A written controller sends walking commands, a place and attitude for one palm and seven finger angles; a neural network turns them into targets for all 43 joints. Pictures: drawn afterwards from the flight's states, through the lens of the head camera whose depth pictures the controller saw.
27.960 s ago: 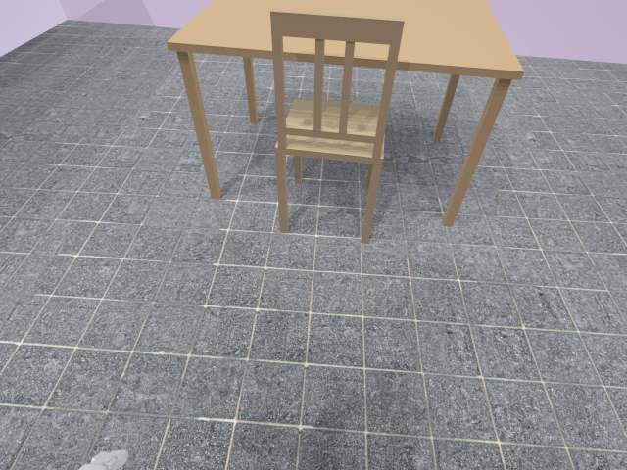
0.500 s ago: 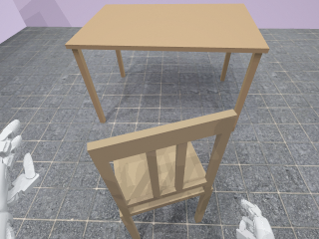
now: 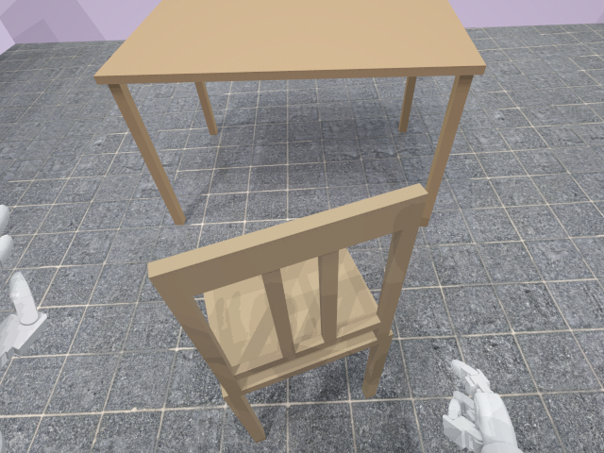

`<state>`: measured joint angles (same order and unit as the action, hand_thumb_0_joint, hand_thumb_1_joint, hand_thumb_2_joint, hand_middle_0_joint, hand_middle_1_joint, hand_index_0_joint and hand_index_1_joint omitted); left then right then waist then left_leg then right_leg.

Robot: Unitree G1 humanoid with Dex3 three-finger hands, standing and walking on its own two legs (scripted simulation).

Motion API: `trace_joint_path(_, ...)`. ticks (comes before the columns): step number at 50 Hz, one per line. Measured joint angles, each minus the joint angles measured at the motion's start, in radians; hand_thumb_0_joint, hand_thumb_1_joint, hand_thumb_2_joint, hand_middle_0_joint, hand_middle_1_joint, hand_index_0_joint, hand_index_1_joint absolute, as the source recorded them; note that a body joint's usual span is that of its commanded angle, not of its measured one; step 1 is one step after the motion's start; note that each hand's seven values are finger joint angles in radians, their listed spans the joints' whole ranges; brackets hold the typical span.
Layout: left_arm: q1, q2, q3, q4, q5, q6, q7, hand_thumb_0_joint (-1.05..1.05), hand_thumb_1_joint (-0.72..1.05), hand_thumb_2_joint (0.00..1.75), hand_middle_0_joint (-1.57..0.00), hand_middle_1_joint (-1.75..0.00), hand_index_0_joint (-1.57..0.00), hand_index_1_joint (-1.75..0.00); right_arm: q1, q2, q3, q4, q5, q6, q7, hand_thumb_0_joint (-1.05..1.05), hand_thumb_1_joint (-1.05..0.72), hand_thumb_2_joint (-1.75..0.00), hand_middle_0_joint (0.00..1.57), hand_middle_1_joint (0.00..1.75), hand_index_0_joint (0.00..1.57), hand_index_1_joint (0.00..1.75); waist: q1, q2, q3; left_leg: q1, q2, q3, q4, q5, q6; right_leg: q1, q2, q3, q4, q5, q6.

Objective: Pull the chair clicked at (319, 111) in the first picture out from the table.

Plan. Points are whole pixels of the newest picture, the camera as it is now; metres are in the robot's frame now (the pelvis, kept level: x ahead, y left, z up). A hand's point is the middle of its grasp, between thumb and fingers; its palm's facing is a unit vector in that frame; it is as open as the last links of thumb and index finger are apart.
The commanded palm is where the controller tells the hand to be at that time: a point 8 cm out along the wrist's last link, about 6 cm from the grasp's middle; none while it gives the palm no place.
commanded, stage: step back with the hand held close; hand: left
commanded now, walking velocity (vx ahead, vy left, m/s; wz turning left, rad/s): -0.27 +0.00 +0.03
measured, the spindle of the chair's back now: (280, 316) +0.34 +0.08 -0.09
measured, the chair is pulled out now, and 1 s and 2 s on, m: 0.64 0.64 0.64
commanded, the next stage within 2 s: stop stepping back and stand still in 1.50 s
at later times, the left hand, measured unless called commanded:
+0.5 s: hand (30, 388) +0.15 +0.27 +0.14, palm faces +0.43 -0.75 -0.51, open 7.4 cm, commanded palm +0.09 +0.30 +0.17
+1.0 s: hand (26, 405) +0.13 +0.26 +0.14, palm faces +0.41 -0.74 -0.53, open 7.4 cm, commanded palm +0.06 +0.30 +0.17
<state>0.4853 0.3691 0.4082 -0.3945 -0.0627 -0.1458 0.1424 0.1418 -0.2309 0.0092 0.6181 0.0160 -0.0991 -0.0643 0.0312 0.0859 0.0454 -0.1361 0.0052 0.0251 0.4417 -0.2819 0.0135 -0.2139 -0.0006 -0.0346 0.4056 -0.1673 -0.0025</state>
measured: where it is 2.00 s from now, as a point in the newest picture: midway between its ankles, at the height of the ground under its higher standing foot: outside the picture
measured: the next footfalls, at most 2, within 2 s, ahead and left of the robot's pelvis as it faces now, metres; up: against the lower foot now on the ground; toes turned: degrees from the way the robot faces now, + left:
right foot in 1.14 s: -0.05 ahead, -0.14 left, +0.00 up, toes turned +1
left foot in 1.44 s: -0.10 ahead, +0.11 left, +0.00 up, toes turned +5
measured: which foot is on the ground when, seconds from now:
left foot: down 0.00-1.00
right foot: down 0.00-0.96, up 0.98-1.00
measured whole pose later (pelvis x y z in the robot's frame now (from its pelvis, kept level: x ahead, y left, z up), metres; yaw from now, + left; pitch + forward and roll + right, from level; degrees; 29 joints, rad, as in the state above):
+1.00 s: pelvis -0.07 -0.01 -0.02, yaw +3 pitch +3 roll +0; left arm 0.59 0.44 0.42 -0.58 -0.03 -0.16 0.19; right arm 0.16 -0.21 -0.03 0.63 0.00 -0.07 -0.08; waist -0.01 0.00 0.04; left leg -0.42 0.00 -0.01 0.65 -0.26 0.01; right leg -0.52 0.00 -0.03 0.68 -0.29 0.00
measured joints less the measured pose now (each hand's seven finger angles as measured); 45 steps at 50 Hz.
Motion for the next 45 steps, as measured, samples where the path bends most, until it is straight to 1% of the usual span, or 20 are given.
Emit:
trace_joint_path(3,0.06,-0.012,-0.037,-0.002,0.006,0.019,-0.01,0.01,0.89,0.9,-0.21,-0.3,-0.21,-0.3,0.001,-0.006,-0.014,-0.012,0.0,0.026,-0.003,0.01,-0.91,-0.9,0.2,0.3,0.2,0.3,-0.022,0.011,-0.008,-0.028,-0.007,0.008,0.003,0.006,0.005,-0.034,-0.007,0.008,0.011,0.004,0.006)
trace_joint_path(6,0.107,-0.009,-0.064,-0.016,0.009,0.035,-0.016,0.01,0.89,0.9,-0.21,-0.3,-0.21,-0.3,0.011,-0.008,-0.027,-0.012,0.003,0.043,-0.012,0.01,-0.91,-0.9,0.2,0.3,0.2,0.3,-0.032,0.009,-0.011,-0.056,-0.014,0.008,0.016,0.007,0.008,-0.064,-0.014,0.009,0.032,0.0,0.008)
trace_joint_path(9,0.126,0.012,-0.058,-0.051,0.007,0.037,-0.011,0.01,0.89,0.9,-0.22,-0.3,-0.21,-0.3,0.023,-0.005,-0.034,-0.005,0.006,0.048,-0.021,0.01,-0.91,-0.9,0.2,0.3,0.2,0.3,-0.026,-0.005,-0.004,-0.083,-0.016,0.004,0.039,0.005,0.006,-0.091,-0.018,0.005,0.059,-0.006,0.005)
trace_joint_path(12,0.123,0.033,-0.03,-0.087,0.003,0.026,0.003,0.01,0.88,0.9,-0.22,-0.3,-0.22,-0.3,0.031,-0.002,-0.037,0.002,0.009,0.044,-0.027,0.01,-0.91,-0.9,0.2,0.3,0.2,0.3,-0.016,-0.016,0.001,-0.109,-0.015,-0.003,0.066,0.003,0.003,-0.113,-0.018,-0.002,0.081,-0.009,0.001)
trace_joint_path(15,0.114,0.039,-0.004,-0.101,0.001,0.019,0.017,0.01,0.89,0.9,-0.22,-0.3,-0.22,-0.3,0.028,0.001,-0.039,0.007,0.01,0.043,-0.03,0.01,-0.91,-0.9,0.2,0.3,0.2,0.3,-0.013,-0.017,-0.003,-0.132,-0.013,-0.007,0.089,0.002,0.0,-0.13,-0.016,-0.007,0.095,-0.006,-0.003)
trace_joint_path(19,0.102,0.025,0.002,-0.085,0.002,0.025,0.03,0.01,0.89,0.9,-0.22,-0.3,-0.21,-0.3,0.018,0.0,-0.043,0.005,0.012,0.045,-0.03,0.01,-0.91,-0.9,0.2,0.3,0.2,0.3,-0.018,-0.008,-0.022,-0.167,-0.005,-0.012,0.122,0.0,-0.002,-0.152,-0.009,-0.012,0.101,0.005,-0.007)
trace_joint_path(22,0.096,0.01,-0.017,-0.072,0.007,0.037,0.035,0.01,0.89,0.9,-0.22,-0.3,-0.21,-0.3,0.018,-0.007,-0.043,-0.002,0.011,0.046,-0.03,0.01,-0.91,-0.9,0.2,0.3,0.2,0.3,-0.023,-0.005,-0.036,-0.195,-0.003,-0.016,0.146,-0.003,0.002,-0.169,-0.007,-0.016,0.102,0.014,-0.007)
trace_joint_path(25,0.098,0.008,-0.033,-0.076,0.013,0.045,0.039,0.01,0.89,0.9,-0.22,-0.3,-0.21,-0.3,0.025,-0.01,-0.038,-0.007,0.009,0.045,-0.034,0.01,-0.91,-0.9,0.2,0.3,0.2,0.3,-0.026,-0.018,-0.041,-0.211,-0.006,-0.017,0.153,0.003,0.005,-0.18,-0.01,-0.017,0.101,0.023,-0.003)
trace_joint_path(28,0.106,0.019,-0.033,-0.095,0.021,0.042,0.045,0.01,0.89,0.9,-0.22,-0.3,-0.21,-0.3,0.039,-0.007,-0.03,-0.014,0.006,0.039,-0.038,0.01,-0.91,-0.9,0.2,0.3,0.2,0.3,-0.028,-0.035,-0.044,-0.217,-0.008,-0.019,0.147,0.013,0.009,-0.188,-0.012,-0.018,0.108,-0.003,0.002)
trace_joint_path(30,0.109,0.035,-0.019,-0.114,0.026,0.035,0.049,0.01,0.89,0.9,-0.22,-0.3,-0.21,-0.3,0.051,-0.001,-0.026,-0.021,0.006,0.031,-0.039,0.01,-0.91,-0.9,0.2,0.3,0.2,0.3,-0.03,-0.045,-0.043,-0.219,-0.011,-0.022,0.144,0.018,0.01,-0.194,-0.011,-0.014,0.119,-0.026,0.005)
trace_joint_path(33,0.105,0.064,0.014,-0.141,0.025,0.019,0.051,0.01,0.89,0.9,-0.22,-0.3,-0.21,-0.3,0.058,0.013,-0.022,-0.025,0.002,0.019,-0.035,0.01,-0.91,-0.9,0.2,0.3,0.2,0.3,-0.029,-0.07,-0.034,-0.223,-0.024,-0.021,0.158,0.017,0.007,-0.203,-0.017,0.0,0.135,0.028,0.004)
trace_joint_path(34,0.1,0.067,0.022,-0.144,0.024,0.013,0.05,0.01,0.89,0.9,-0.22,-0.3,-0.21,-0.3,0.056,0.017,-0.022,-0.021,0.0,0.018,-0.033,0.01,-0.91,-0.9,0.2,0.3,0.2,0.3,-0.027,-0.072,-0.031,-0.224,-0.024,-0.02,0.165,0.014,0.006,-0.206,-0.017,0.002,0.146,0.028,0.002)
trace_joint_path(39,0.08,0.049,0.034,-0.128,0.028,-0.003,0.045,0.01,0.89,0.9,-0.22,-0.3,-0.21,-0.3,0.042,0.021,-0.023,-0.016,-0.001,0.02,-0.02,0.01,-0.91,-0.9,0.2,0.3,0.2,0.3,-0.018,-0.053,-0.033,-0.253,-0.014,-0.019,0.212,-0.009,0.0,-0.238,-0.008,0.002,0.196,-0.008,-0.01)
trace_joint_path(41,0.069,0.034,0.022,-0.12,0.027,-0.002,0.044,0.01,0.89,0.9,-0.21,-0.3,-0.21,-0.3,0.036,0.02,-0.028,-0.009,-0.003,0.023,-0.015,0.01,-0.91,-0.9,0.2,0.3,0.2,0.3,-0.017,-0.046,-0.035,-0.275,-0.01,-0.024,0.238,-0.059,0.0,-0.247,-0.004,-0.003,0.191,-0.003,-0.016)
trace_joint_path(43,0.056,0.023,0.003,-0.123,0.025,0.002,0.043,0.01,0.89,0.9,-0.21,-0.3,-0.21,-0.3,0.031,0.016,-0.034,-0.002,-0.006,0.026,-0.01,0.01,-0.91,-0.9,0.2,0.3,0.2,0.3,-0.021,-0.046,-0.029,-0.297,-0.015,-0.036,0.27,-0.121,-0.002,-0.252,-0.006,-0.01,0.175,0.01,-0.019)
trace_joint_path(45,0.053,0.023,-0.012,-0.139,0.024,0.004,0.043,0.01,0.89,0.9,-0.21,-0.3,-0.21,-0.3,0.026,0.012,-0.037,0.005,-0.008,0.033,-0.005,0.01,-0.91,-0.9,0.2,0.3,0.2,0.3,-0.029,-0.057,-0.019,-0.293,-0.016,-0.044,0.271,-0.129,0.002,-0.255,-0.012,-0.016,0.162,0.022,-0.018)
